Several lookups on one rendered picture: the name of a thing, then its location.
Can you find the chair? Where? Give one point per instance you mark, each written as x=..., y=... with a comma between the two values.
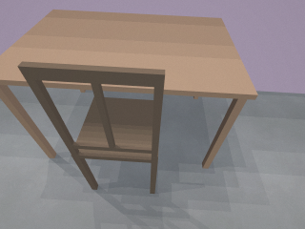
x=119, y=129

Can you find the table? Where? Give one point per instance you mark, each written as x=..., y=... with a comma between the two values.
x=197, y=53

